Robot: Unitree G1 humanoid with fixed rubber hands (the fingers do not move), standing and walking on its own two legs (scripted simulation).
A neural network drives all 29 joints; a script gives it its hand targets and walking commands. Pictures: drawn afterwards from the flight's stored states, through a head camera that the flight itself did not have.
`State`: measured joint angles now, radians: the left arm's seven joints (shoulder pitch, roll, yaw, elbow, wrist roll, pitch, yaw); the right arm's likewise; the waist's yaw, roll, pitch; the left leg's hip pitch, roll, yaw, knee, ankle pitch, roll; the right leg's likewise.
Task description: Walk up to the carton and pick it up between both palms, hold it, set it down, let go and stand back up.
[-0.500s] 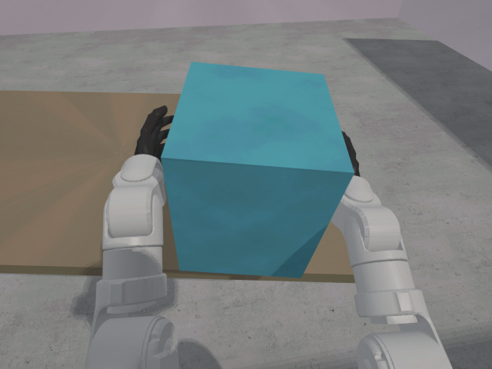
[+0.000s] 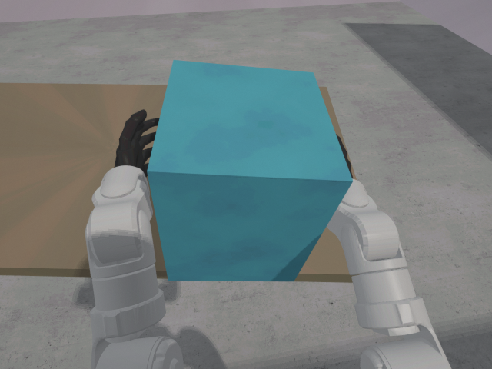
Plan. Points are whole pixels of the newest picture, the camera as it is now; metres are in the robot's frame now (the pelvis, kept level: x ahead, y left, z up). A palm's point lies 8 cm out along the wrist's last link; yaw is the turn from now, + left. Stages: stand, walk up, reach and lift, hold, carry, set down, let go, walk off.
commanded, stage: reach and lift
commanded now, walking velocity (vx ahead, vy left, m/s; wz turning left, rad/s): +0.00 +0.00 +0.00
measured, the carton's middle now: (238, 179) +0.36 +0.00 +0.15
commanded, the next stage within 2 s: hold in 0.54 s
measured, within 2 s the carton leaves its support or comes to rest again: neither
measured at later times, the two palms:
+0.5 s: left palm (132, 173) +0.34 +0.14 +0.19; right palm (338, 184) +0.34 -0.15 +0.15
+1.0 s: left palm (133, 172) +0.35 +0.14 +0.19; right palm (336, 180) +0.35 -0.14 +0.15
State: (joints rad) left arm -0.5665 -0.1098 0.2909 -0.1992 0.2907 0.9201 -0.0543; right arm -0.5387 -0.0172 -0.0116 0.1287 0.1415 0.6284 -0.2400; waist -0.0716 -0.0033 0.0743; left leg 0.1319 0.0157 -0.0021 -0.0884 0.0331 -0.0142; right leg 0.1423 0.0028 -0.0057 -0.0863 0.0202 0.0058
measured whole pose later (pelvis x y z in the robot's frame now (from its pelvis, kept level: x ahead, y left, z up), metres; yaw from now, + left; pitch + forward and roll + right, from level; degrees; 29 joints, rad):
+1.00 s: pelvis +0.00 +0.00 +0.00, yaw -1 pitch -5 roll +0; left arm -0.53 -0.12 0.28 -0.23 0.29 0.92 -0.04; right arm -0.52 -0.03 0.01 0.12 0.15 0.60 -0.24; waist -0.07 -0.01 0.08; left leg 0.14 0.01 0.01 -0.09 0.03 -0.01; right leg 0.15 0.00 0.00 -0.09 0.02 0.01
